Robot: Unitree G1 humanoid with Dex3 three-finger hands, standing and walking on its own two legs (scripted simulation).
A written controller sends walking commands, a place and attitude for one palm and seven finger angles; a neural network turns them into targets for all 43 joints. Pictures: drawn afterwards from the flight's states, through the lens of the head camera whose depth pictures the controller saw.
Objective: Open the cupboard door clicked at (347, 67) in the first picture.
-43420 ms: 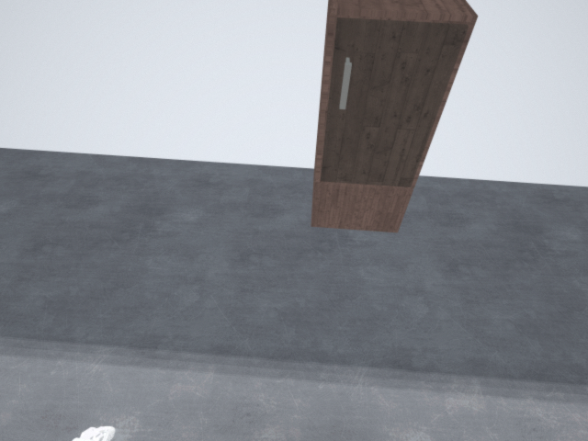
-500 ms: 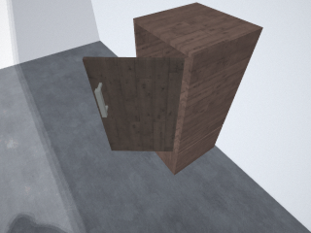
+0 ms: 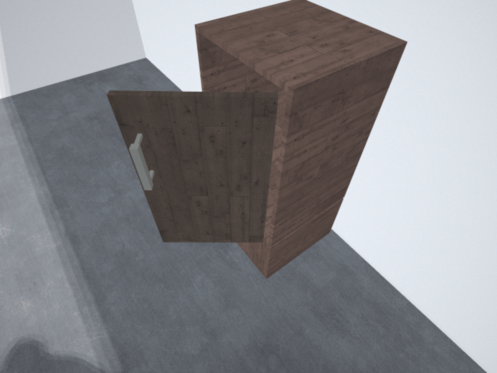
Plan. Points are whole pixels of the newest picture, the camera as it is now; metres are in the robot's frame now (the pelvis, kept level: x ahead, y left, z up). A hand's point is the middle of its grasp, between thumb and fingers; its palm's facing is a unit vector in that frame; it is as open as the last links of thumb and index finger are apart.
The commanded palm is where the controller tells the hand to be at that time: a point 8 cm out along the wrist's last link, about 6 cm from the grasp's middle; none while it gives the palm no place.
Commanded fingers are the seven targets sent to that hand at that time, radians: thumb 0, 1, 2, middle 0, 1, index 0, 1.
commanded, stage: look again from close up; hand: left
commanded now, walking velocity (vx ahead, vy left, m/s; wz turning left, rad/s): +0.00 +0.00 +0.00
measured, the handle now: (143, 162) +0.57 +0.29 -0.04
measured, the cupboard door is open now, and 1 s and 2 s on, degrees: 54 54 54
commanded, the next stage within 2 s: shuffle to correct the standing spot in 0.12 s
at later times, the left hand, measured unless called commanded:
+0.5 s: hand out of the picture +0.01 +0.17 -0.19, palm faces +0.09 -0.98 -0.18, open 7.4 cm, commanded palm none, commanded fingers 0.00 0.90 0.90 -0.20 -0.30 -0.20 -0.30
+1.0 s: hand out of the picture +0.12 +0.19 -0.17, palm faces +0.07 -0.97 -0.23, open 7.2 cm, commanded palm none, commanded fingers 0.00 0.90 0.90 -0.20 -0.30 -0.20 -0.30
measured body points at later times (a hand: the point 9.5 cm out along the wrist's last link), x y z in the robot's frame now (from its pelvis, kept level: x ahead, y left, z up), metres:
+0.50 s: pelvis +0.03 +0.00 -0.01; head +0.04 +0.01 +0.44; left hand +0.01 +0.22 -0.17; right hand +0.04 -0.23 -0.16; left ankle +0.00 +0.10 -0.74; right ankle -0.01 -0.13 -0.74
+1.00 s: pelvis +0.06 +0.01 +0.00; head +0.09 +0.00 +0.44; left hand +0.12 +0.24 -0.15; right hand +0.08 -0.21 -0.17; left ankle +0.03 +0.13 -0.72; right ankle +0.07 -0.08 -0.74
